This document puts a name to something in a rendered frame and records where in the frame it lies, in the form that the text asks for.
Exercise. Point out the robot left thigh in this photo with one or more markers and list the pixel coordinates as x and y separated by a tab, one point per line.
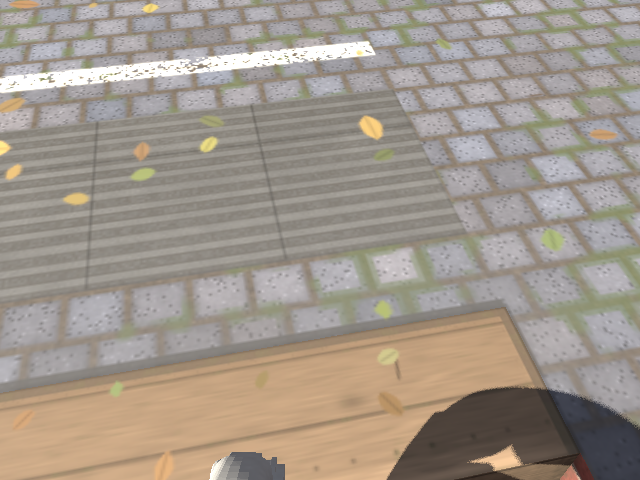
248	466

